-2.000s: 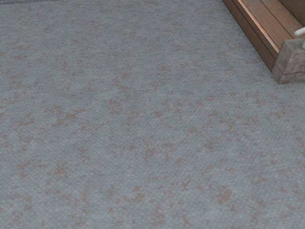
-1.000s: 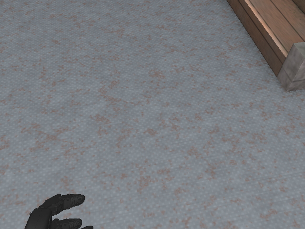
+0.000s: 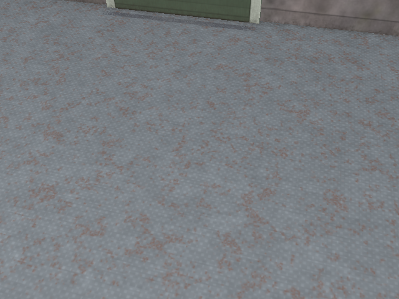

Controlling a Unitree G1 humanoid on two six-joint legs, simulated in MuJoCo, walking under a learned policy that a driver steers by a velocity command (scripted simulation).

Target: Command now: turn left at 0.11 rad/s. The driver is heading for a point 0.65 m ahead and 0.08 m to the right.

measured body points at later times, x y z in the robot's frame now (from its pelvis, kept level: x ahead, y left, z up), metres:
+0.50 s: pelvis +0.04 -0.02 +0.00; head +0.05 -0.02 +0.45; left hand +0.14 +0.23 -0.13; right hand +0.17 -0.27 -0.11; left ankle +0.06 +0.10 -0.73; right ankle +0.01 -0.14 -0.73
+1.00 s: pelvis +0.04 -0.03 +0.01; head +0.05 -0.03 +0.45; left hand +0.10 +0.23 -0.14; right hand +0.14 -0.28 -0.13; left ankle +0.06 +0.10 -0.73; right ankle +0.01 -0.14 -0.73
